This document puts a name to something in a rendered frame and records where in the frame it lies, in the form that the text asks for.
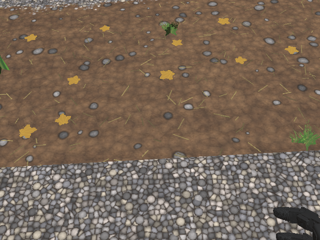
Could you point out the robot right hand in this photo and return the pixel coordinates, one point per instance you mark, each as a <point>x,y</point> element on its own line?
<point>304,217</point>

